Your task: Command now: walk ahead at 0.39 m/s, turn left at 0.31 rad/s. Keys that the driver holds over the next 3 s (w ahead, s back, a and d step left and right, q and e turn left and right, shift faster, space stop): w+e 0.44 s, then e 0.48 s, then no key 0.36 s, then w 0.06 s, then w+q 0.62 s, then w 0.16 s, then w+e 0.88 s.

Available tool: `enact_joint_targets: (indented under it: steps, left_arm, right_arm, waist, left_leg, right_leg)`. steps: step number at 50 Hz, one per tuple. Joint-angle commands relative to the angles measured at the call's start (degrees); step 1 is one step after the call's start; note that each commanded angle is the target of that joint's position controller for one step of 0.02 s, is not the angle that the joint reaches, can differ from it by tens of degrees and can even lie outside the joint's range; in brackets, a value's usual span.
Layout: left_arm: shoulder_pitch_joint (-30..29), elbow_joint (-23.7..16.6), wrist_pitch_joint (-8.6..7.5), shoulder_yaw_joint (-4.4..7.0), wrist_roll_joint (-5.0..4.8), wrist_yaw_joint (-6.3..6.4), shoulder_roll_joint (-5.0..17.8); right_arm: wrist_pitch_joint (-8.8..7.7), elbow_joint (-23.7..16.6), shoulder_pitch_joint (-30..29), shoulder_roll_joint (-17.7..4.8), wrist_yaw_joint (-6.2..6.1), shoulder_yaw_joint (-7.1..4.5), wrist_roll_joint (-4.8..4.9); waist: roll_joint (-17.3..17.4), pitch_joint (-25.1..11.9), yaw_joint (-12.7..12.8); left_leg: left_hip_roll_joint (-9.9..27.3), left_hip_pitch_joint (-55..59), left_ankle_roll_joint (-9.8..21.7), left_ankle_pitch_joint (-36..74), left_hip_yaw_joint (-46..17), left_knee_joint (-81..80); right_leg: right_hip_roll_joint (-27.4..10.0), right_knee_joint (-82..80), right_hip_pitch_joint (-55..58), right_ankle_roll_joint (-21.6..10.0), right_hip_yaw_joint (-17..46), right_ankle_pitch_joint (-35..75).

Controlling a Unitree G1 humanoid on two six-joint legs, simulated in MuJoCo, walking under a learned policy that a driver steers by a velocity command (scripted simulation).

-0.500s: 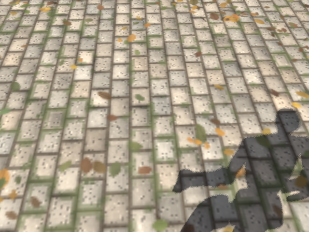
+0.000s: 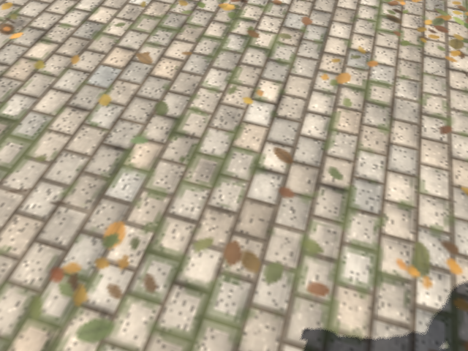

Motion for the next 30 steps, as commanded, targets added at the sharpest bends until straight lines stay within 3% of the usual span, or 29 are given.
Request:
enact_joint_targets:
  steps: [1,2,5,7,10,15,18,19,20,21,22,23,24,25,26,27,28,30]
  left_arm:
    - [-7.05,-7.01,-3.33,0.79,0.07,-0.71,6.47]
    - [-6.45,-6.30,-3.10,0.99,1.00,-0.86,6.48]
    - [-4.62,-4.25,-1.97,0.26,0.93,-1.55,4.01]
    - [-6.67,-4.48,-1.54,-0.48,0.57,-1.51,2.41]
    - [-11.74,-5.69,-1.79,-1.52,-0.07,-2.05,0.51]
    - [-18.20,-8.39,-2.55,-2.21,-0.13,-3.94,-0.31]
    - [-15.75,-8.72,-2.41,-1.41,0.26,-4.46,1.46]
    - [-11.84,-8.07,-2.06,-0.55,0.25,-4.28,3.13]
    - [-4.73,-6.73,-1.79,0.71,0.07,-3.77,5.60]
    - [3.93,-5.50,-1.39,2.03,-0.12,-2.84,8.13]
    - [9.32,-4.97,-1.15,3.50,0.53,-2.15,14.45]
    - [8.94,-5.66,-1.23,2.60,0.41,-1.73,10.72]
    - [5.67,-6.15,-1.11,1.88,0.97,-1.25,8.63]
    - [1.54,-6.88,-1.06,1.49,0.81,-1.01,7.37]
    - [-2.09,-7.63,-0.88,1.15,0.46,-0.93,6.24]
    - [-4.28,-8.20,-0.78,0.75,0.80,-0.67,5.24]
    - [-5.76,-8.53,-0.63,0.67,1.13,-0.42,5.13]
    - [-7.42,-7.83,-0.58,1.05,1.26,0.06,6.35]
  right_arm:
    - [-2.20,-1.82,6.66,-7.39,-0.35,-1.94,-0.61]
    - [-2.28,-2.17,4.33,-6.76,-0.49,-1.51,-1.06]
    - [-2.97,-1.59,4.01,-7.63,-1.21,-1.50,-1.77]
    - [-3.13,-0.40,5.11,-7.65,-1.57,-1.43,-1.82]
    - [-3.36,1.11,6.40,-8.14,-1.92,-1.40,-1.88]
    - [-2.93,4.39,9.97,-9.34,-2.33,-1.92,-1.02]
    - [-1.71,4.42,9.51,-10.95,-3.27,-2.38,-1.18]
    - [-1.03,4.15,9.36,-11.65,-3.76,-2.54,-1.41]
    - [-0.45,3.78,8.88,-12.08,-4.11,-2.58,-1.61]
    - [-0.68,2.87,7.91,-11.82,-4.33,-2.28,-1.69]
    - [-2.12,0.22,14.36,-4.48,-3.28,0.01,-2.80]
    - [-4.37,0.35,12.54,-6.19,-2.11,0.46,-2.23]
    - [-5.57,-2.01,5.21,-9.32,-1.19,-0.55,0.36]
    - [-6.20,-3.39,2.55,-9.14,-1.18,-0.16,0.47]
    - [-6.11,-3.36,1.62,-8.79,-1.60,-0.34,-0.79]
    - [-5.36,-3.20,2.73,-9.26,-1.90,-0.75,-1.68]
    - [-4.47,-2.92,4.12,-8.80,-2.03,-0.67,-1.97]
    - [-3.19,-2.30,6.75,-6.42,-2.56,0.11,-2.39]
  waist:
    - [7.92,1.29,-5.09]
    - [8.32,2.09,-3.73]
    - [7.02,0.80,-2.74]
    - [5.48,1.83,-3.48]
    - [6.15,4.24,-5.61]
    - [4.70,6.34,-7.34]
    - [7.68,1.14,-4.53]
    - [9.06,-2.24,-2.23]
    - [9.04,-6.64,1.65]
    - [6.58,-11.00,6.84]
    - [-8.35,-19.50,3.22]
    - [-6.48,-27.54,4.71]
    - [-3.19,-18.63,5.53]
    - [1.60,-11.43,3.19]
    - [5.30,-6.04,0.47]
    - [4.82,-3.68,-1.89]
    - [3.07,-2.57,-3.35]
    - [0.86,-2.53,-5.08]
  left_leg:
    - [18.10,21.68,12.58,-4.65,-27.82,-21.66]
    - [16.11,18.08,10.93,3.41,-22.79,-22.20]
    - [13.50,15.05,9.32,21.48,-12.54,-23.84]
    - [12.17,14.52,8.00,24.78,-7.43,-24.82]
    - [10.68,12.11,5.81,23.02,-1.69,-27.36]
    - [14.22,20.41,4.74,30.46,1.38,-25.78]
    - [14.75,26.66,3.18,59.57,3.45,-15.67]
    - [14.49,28.12,2.60,69.57,4.05,-8.82]
    - [13.77,25.44,1.84,72.94,4.95,1.56]
    - [12.36,13.99,0.21,63.82,5.63,15.59]
    - [2.35,-13.78,-4.52,15.23,3.85,41.92]
    - [-3.87,-21.73,-4.75,-13.79,-7.45,51.14]
    - [-0.02,-26.08,-4.07,-10.41,-10.46,51.11]
    - [2.64,-25.43,-3.75,-7.08,-9.55,46.26]
    - [4.13,-23.56,-4.32,-6.43,-7.92,41.53]
    - [5.46,-19.76,-5.00,-5.39,-7.39,38.32]
    - [5.55,-16.88,-6.06,-4.59,-6.82,36.17]
    - [4.93,-12.80,-8.42,-2.57,-4.68,28.22]
  right_leg:
    - [-3.06,8.44,-31.25,-1.30,4.02,6.95]
    - [-4.01,5.12,-27.73,-0.98,3.96,10.65]
    - [-3.52,2.07,-23.04,0.66,2.16,19.39]
    - [-2.84,-3.87,-22.87,1.14,2.23,24.42]
    - [-0.67,-15.82,-18.68,0.51,0.94,32.59]
    - [1.61,-25.80,-19.69,-2.59,-0.05,32.51]
    - [5.86,-25.63,-14.36,-5.76,-3.84,24.32]
    - [7.86,-24.88,-9.87,-7.10,-5.17,20.83]
    - [9.50,-25.88,0.05,-8.91,-5.42,20.65]
    - [6.69,-28.11,16.79,-11.77,0.10,24.19]
    - [-10.40,-26.43,43.36,-23.55,29.74,18.79]
    - [-16.31,-35.85,48.40,-27.41,49.35,18.43]
    - [-14.37,-37.75,41.68,-23.53,39.70,23.14]
    - [-12.24,-37.99,31.81,-21.39,31.72,31.94]
    - [-9.49,-38.41,22.48,-19.76,25.88,41.22]
    - [-7.74,-39.71,15.18,-19.00,21.86,46.10]
    - [-6.31,-41.09,9.74,-18.98,20.15,48.40]
    - [-4.04,-41.48,2.45,-18.71,15.63,55.12]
